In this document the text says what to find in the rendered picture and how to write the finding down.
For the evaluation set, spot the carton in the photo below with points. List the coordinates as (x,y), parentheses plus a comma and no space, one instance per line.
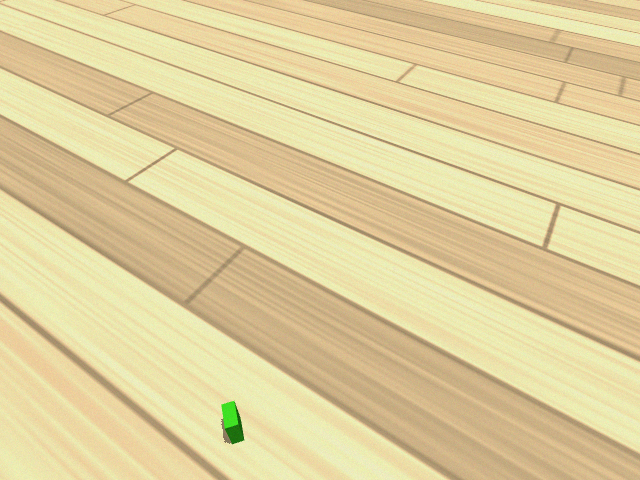
(232,422)

